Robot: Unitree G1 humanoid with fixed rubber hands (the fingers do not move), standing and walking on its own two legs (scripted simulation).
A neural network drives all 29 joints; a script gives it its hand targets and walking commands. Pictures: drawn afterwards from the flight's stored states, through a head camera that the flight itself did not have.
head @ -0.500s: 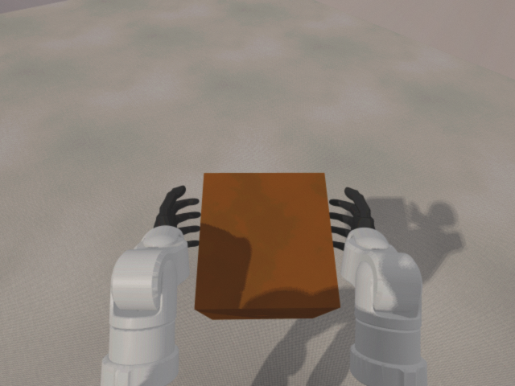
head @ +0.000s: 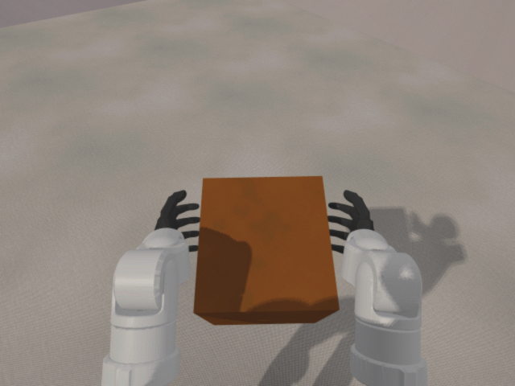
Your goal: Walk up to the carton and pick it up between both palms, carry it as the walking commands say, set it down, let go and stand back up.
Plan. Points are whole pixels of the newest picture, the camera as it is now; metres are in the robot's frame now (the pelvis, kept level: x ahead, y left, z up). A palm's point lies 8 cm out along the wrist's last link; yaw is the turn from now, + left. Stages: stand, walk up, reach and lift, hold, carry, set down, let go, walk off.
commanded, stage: carry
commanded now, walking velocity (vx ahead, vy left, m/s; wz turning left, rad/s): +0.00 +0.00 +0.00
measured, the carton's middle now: (263, 256) +0.32 +0.00 +0.02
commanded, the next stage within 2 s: none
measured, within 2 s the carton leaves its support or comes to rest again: neither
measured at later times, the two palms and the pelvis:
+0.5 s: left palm (169, 241) +0.28 +0.14 +0.11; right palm (357, 241) +0.29 -0.12 +0.12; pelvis +0.00 +0.00 +0.00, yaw +0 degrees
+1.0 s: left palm (168, 241) +0.28 +0.14 +0.10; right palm (353, 240) +0.29 -0.12 +0.11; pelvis +0.00 +0.00 +0.00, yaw +0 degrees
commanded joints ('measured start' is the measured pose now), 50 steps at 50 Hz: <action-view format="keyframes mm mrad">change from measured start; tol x16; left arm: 1 -361 -995 -521 -63 -338 -20 -240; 20 -348 -947 -450 20 -298 -54 -248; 21 -417 -982 -536 -166 -345 -54 -242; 23 -345 -922 -431 33 -279 -56 -241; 25 -388 -1006 -512 -124 -333 -54 -240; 35 -355 -913 -419 57 -263 -80 -244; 50 -408 -995 -526 -144 -334 -83 -247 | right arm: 1 -258 968 478 -34 323 -18 216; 31 -312 1010 511 -49 345 -57 227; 35 -233 930 416 143 273 -61 224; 50 -231 1006 481 -20 320 -65 230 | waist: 1 -7 73 -327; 50 -11 22 -334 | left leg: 1 -40 104 -132 -145 192 86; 50 -59 87 -112 -108 118 82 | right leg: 1 242 -132 152 -74 91 50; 8 305 -161 168 -71 274 36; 19 254 -172 196 -144 36 36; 50 269 -167 172 -104 116 32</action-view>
